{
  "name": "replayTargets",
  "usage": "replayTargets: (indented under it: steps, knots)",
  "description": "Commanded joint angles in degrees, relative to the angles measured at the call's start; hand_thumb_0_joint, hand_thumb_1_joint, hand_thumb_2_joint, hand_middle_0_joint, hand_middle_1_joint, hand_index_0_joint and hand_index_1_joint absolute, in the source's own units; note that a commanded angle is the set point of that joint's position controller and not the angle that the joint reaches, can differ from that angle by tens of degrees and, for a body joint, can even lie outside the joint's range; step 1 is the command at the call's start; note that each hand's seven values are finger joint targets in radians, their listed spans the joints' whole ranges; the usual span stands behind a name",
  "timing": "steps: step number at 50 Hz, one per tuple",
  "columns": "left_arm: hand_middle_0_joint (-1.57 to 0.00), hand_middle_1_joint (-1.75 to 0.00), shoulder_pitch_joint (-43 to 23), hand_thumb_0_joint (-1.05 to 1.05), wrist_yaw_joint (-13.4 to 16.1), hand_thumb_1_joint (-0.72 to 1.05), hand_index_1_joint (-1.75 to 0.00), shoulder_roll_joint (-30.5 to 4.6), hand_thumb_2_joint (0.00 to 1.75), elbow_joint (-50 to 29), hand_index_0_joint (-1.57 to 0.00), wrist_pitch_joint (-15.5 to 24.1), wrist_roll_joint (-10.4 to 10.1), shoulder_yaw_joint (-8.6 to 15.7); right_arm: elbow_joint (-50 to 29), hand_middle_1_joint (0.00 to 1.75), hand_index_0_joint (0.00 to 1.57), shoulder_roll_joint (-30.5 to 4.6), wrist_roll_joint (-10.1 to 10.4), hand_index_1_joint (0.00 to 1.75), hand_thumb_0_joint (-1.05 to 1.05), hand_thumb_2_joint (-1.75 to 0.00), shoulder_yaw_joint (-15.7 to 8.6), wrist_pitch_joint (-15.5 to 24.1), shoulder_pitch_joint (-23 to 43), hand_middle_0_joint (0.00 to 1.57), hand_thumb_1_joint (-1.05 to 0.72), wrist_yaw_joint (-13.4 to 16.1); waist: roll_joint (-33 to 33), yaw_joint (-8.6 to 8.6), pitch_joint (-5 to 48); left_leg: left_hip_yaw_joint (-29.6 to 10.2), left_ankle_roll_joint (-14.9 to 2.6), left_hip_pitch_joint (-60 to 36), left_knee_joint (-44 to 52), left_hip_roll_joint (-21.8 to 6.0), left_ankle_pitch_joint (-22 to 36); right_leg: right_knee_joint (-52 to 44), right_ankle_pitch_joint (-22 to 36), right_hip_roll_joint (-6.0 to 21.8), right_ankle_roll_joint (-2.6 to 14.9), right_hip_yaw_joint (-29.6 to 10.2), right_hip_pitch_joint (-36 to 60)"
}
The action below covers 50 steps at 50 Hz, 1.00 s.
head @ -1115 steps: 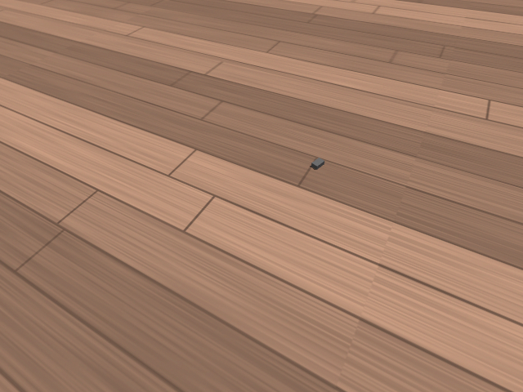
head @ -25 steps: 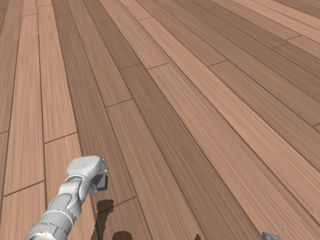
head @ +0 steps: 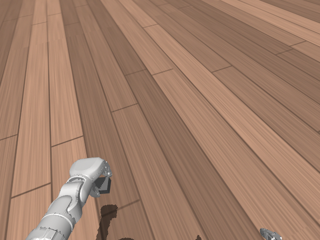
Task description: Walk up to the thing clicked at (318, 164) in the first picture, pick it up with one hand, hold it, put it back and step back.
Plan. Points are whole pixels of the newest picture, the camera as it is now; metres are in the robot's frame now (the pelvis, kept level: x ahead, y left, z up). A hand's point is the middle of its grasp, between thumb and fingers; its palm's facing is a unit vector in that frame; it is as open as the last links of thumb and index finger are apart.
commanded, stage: hold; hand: left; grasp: from above
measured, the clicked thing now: (98, 185) +0.31 +0.22 -0.09
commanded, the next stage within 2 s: crouch in 1.00 s
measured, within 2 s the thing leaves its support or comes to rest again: neither
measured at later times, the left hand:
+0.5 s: hand (92, 189) +0.28 +0.22 -0.04, palm faces -0.45 -0.05 -0.89, open 6.9 cm
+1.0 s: hand (92, 188) +0.28 +0.22 -0.04, palm faces -0.44 -0.05 -0.90, open 6.9 cm
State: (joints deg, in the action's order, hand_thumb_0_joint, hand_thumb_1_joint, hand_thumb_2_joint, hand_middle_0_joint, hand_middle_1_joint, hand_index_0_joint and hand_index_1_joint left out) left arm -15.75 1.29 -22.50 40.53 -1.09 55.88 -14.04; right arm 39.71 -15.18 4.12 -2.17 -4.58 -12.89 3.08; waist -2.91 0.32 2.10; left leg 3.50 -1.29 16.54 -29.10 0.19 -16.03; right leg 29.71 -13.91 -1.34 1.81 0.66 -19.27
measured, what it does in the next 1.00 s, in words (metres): stands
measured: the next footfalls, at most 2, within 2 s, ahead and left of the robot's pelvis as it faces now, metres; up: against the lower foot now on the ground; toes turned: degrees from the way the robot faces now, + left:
none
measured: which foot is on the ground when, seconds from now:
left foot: down 0.00-1.00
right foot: down 0.00-1.00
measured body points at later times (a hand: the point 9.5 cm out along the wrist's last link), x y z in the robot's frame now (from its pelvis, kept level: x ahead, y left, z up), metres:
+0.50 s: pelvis -0.01 +0.00 +0.00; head +0.00 -0.03 +0.45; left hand +0.30 +0.22 +0.02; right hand +0.13 -0.25 -0.12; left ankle -0.01 +0.10 -0.74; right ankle +0.01 -0.10 -0.74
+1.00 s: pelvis -0.01 +0.00 +0.00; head -0.01 -0.02 +0.45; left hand +0.30 +0.22 +0.02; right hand +0.12 -0.26 -0.12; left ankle -0.01 +0.10 -0.74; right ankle +0.01 -0.10 -0.74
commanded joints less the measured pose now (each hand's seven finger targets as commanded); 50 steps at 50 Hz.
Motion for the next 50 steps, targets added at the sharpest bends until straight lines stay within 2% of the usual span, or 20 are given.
replayTargets:
  steps: [1, 8, 10, 13, 14, 18, 21, 22, 24, 33, 35, 37, 42, 43, 44, 45, 46, 47, 49, 50]
  knots:
    - [-1.21, -0.13, -18.0, 0.00, 1.8, 0.88, -0.09, -11.7, 0.07, -10.7, -1.25, 0.0, -0.1, 5.5, -7.5, 0.30, 0.20, -7.4, 0.2, 0.30, 0.00, -0.90, -2.2, 2.3, 3.8, 0.20, -0.90, 0.6, 2.3, -0.06, 12.3, -2.0, -0.36, -4.8, 3.9, 0.9, 12.8, -4.8, 10.6, -0.1, -0.55, -2.0, 6.7]
    - [-1.19, -0.14, -17.5, 0.00, 1.4, 0.87, -0.10, -11.4, 0.06, -12.9, -1.24, 0.0, -0.2, 5.2, -7.9, 0.30, 0.20, -7.2, 0.2, 0.30, 0.00, -0.90, -1.8, 2.2, 5.0, 0.20, -0.91, 0.8, 2.2, -0.24, 12.6, -2.1, -0.27, -6.3, 4.6, 0.8, 13.6, -5.3, 11.2, 0.0, -0.56, -1.9, 7.8]
    - [-1.18, -0.14, -17.8, 0.00, 1.4, 0.84, -0.10, -12.6, 0.07, -12.9, -1.22, 0.0, -0.2, 6.2, -7.9, 0.30, 0.20, -7.2, 0.2, 0.30, 0.00, -0.90, -1.7, 2.1, 5.5, 0.20, -0.91, 0.9, 2.5, -0.61, 12.2, -2.0, -0.37, -6.4, 4.9, 0.9, 12.9, -5.9, 10.5, 0.1, -0.67, -1.9, 7.9]
    - [-1.17, -0.16, -17.4, 0.00, 1.1, 0.84, -0.11, -11.5, 0.07, -13.1, -1.21, -0.1, -0.1, 5.4, -7.8, 0.30, 0.20, -7.1, 0.2, 0.30, 0.00, -0.90, -1.6, 2.1, 5.4, 0.20, -0.90, 0.9, 2.5, -0.10, 12.1, -1.9, -0.36, -7.1, 5.1, 0.9, 13.2, -6.0, 10.9, 0.1, -0.61, -1.9, 8.2]
    - [-1.17, -0.15, -17.8, 0.00, 1.1, 0.84, -0.11, -11.9, 0.07, -14.6, -1.22, -0.1, -0.4, 5.6, -7.8, 0.30, 0.20, -7.1, 0.2, 0.30, 0.00, -0.90, -1.7, 2.1, 5.9, 0.20, -0.90, 1.0, 1.9, -0.74, 12.9, -2.0, -0.26, -7.6, 5.3, 0.8, 13.8, -6.0, 11.2, 0.1, -0.52, -1.8, 8.2]
    - [-1.17, -0.16, -15.6, 0.00, 0.5, 0.85, -0.11, -11.8, 0.06, -13.0, -1.22, -0.4, -0.7, 5.7, -8.1, 0.30, 0.20, -6.8, 0.3, 0.30, 0.00, -0.90, -1.3, 2.1, 6.7, 0.20, -0.90, 1.0, 3.0, -0.95, 10.0, -2.0, -0.42, -5.9, 5.9, 0.9, 11.0, -7.0, 8.6, 0.2, -0.69, -1.8, 8.0]
    - [-1.14, -0.16, -17.3, 0.00, 0.1, 0.83, -0.10, -10.7, 0.03, -13.6, -1.20, -0.3, -0.1, 4.2, -8.6, 0.30, 0.20, -6.7, 0.3, 0.30, 0.00, -0.90, -1.2, 2.1, 7.1, 0.20, -0.90, 1.0, 3.9, -0.25, 9.7, -2.0, -0.61, -6.3, 6.3, 0.9, 9.9, -7.5, 7.6, 0.4, -0.83, -1.9, 7.4]
    - [-1.14, -0.16, -16.5, 0.00, 0.3, 0.83, -0.10, -12.5, 0.02, -13.9, -1.20, -0.2, -0.5, 6.3, -8.4, 0.30, 0.20, -6.8, 0.4, 0.30, 0.00, -0.90, -1.3, 2.0, 6.8, 0.20, -0.90, 1.0, 3.3, -1.00, 10.4, -1.8, -0.56, -6.2, 6.2, 1.1, 10.0, -7.5, 7.6, 0.4, -0.80, -2.1, 8.2]
    - [-1.14, -0.16, -16.1, 0.00, 0.1, 0.82, -0.11, -11.1, 0.06, -15.0, -1.19, -0.1, -0.4, 5.0, -8.6, 0.30, 0.20, -6.6, 0.2, 0.30, 0.00, -0.90, -1.2, 2.0, 6.9, 0.20, -0.91, 0.9, 2.8, -0.64, 11.4, -1.9, -0.46, -7.0, 6.1, 1.0, 11.6, -7.0, 9.1, 0.4, -0.68, -2.0, 8.5]
    - [-1.16, -0.17, -17.9, 0.00, 1.4, 0.83, -0.13, -12.4, 0.08, -13.8, -1.21, 0.0, 0.3, 6.1, -7.8, 0.30, 0.20, -6.7, 0.2, 0.30, 0.00, -0.90, -1.4, 1.8, 6.4, 0.20, -0.91, 1.0, 1.8, -0.57, 11.7, -1.9, -0.29, -7.6, 6.2, 0.9, 12.1, -7.1, 9.5, 0.3, -0.50, -1.9, 8.3]
    - [-1.14, -0.17, -15.8, 0.00, 1.3, 0.81, -0.12, -10.0, 0.07, -12.4, -1.19, -0.1, 0.0, 4.4, -7.8, 0.30, 0.20, -6.6, 0.2, 0.30, 0.00, -0.90, -1.5, 1.9, 6.5, 0.20, -0.91, 0.9, 3.2, -0.42, 11.5, -2.1, -0.33, -7.7, 6.2, 0.8, 12.4, -7.0, 9.6, 0.2, -0.54, -1.7, 8.6]
    - [-1.14, -0.18, -17.8, 0.00, 1.4, 0.82, -0.13, -11.9, 0.08, -14.6, -1.19, 0.0, -0.2, 5.7, -7.9, 0.30, 0.20, -6.7, 0.3, 0.30, 0.00, -0.90, -1.5, 2.0, 6.6, 0.20, -0.91, 1.0, 2.2, -0.94, 12.8, -1.9, -0.35, -8.0, 6.0, 1.0, 13.1, -7.2, 10.4, 0.4, -0.65, -1.8, 9.4]
    - [-1.15, -0.19, -17.9, 0.00, 1.4, 0.85, -0.13, -10.4, 0.07, -14.8, -1.21, -0.2, 0.3, 4.3, -7.6, 0.30, 0.20, -6.7, 0.4, 0.30, 0.00, -0.90, -1.8, 2.1, 5.9, 0.20, -0.91, 0.9, 2.2, -0.41, 12.9, -1.7, -0.25, -8.4, 5.8, 0.8, 14.4, -6.8, 11.8, 0.2, -0.43, -1.6, 8.9]
    - [-1.15, -0.18, -17.5, 0.00, 1.5, 0.84, -0.13, -11.2, 0.06, -13.3, -1.20, -0.3, 0.2, 5.1, -7.5, 0.30, 0.20, -6.7, 0.3, 0.30, 0.00, -0.90, -1.7, 2.1, 5.8, 0.20, -0.91, 0.9, 2.1, -0.43, 13.0, -1.7, -0.28, -8.3, 5.8, 0.9, 14.8, -6.8, 12.2, 0.2, -0.45, -1.6, 9.2]
    - [-1.16, -0.19, -16.8, 0.00, 1.5, 0.85, -0.13, -10.8, 0.07, -12.9, -1.21, -0.5, 0.0, 4.8, -7.6, 0.30, 0.20, -6.7, 0.4, 0.30, 0.00, -0.90, -1.6, 2.0, 6.1, 0.20, -0.91, 0.9, 2.4, -0.96, 11.9, -1.8, -0.16, -7.9, 6.0, 0.7, 14.6, -6.9, 11.7, 0.1, -0.41, -1.5, 9.1]
    - [-1.16, -0.19, -16.9, 0.00, 1.5, 0.84, -0.13, -9.1, 0.08, -12.5, -1.21, -0.6, 0.0, 3.3, -7.6, 0.30, 0.20, -6.7, 0.3, 0.30, 0.00, -0.90, -1.6, 2.1, 6.1, 0.20, -0.91, 0.9, 2.8, -0.26, 11.1, -1.9, -0.15, -7.9, 6.2, 0.7, 13.8, -7.0, 11.0, 0.1, -0.40, -1.5, 8.4]
    - [-1.15, -0.18, -17.1, 0.00, 1.4, 0.84, -0.12, -10.0, 0.06, -13.2, -1.21, -0.5, 0.1, 4.0, -7.8, 0.30, 0.20, -6.8, 0.4, 0.30, 0.00, -0.90, -1.7, 2.1, 6.2, 0.20, -0.91, 0.8, 2.5, -0.44, 11.0, -1.9, -0.08, -7.9, 6.3, 0.7, 13.4, -7.2, 10.6, 0.1, -0.34, -1.5, 8.3]
    - [-1.15, -0.17, -16.3, 0.00, 1.6, 0.83, -0.12, -12.2, 0.07, -13.1, -1.20, -0.5, 0.1, 6.3, -7.7, 0.30, 0.20, -6.9, 0.4, 0.30, 0.00, -0.90, -1.8, 2.1, 6.1, 0.20, -0.91, 0.9, 2.2, -1.31, 11.7, -2.0, -0.02, -7.9, 6.4, 0.6, 13.6, -7.1, 10.5, 0.0, -0.28, -1.3, 9.0]
    - [-1.14, -0.18, -17.3, 0.00, 1.4, 0.84, -0.12, -10.2, 0.05, -13.1, -1.20, -0.6, 0.3, 4.1, -8.0, 0.30, 0.20, -6.8, 0.3, 0.30, 0.00, -0.90, -1.6, 2.1, 6.3, 0.20, -0.91, 0.8, 2.0, -0.59, 11.0, -2.0, 0.02, -7.7, 6.6, 0.5, 13.1, -7.1, 10.1, -0.1, -0.18, -1.3, 8.3]
    - [-1.16, -0.18, -17.1, 0.00, 1.5, 0.85, -0.13, -10.9, 0.06, -12.2, -1.21, -0.8, 0.6, 5.0, -8.0, 0.30, 0.20, -6.7, 0.4, 0.30, 0.00, -0.90, -1.6, 2.1, 6.3, 0.20, -0.91, 0.8, 2.4, -0.77, 10.5, -1.9, -0.18, -7.3, 6.7, 0.7, 12.6, -7.5, 9.7, 0.2, -0.31, -1.5, 8.4]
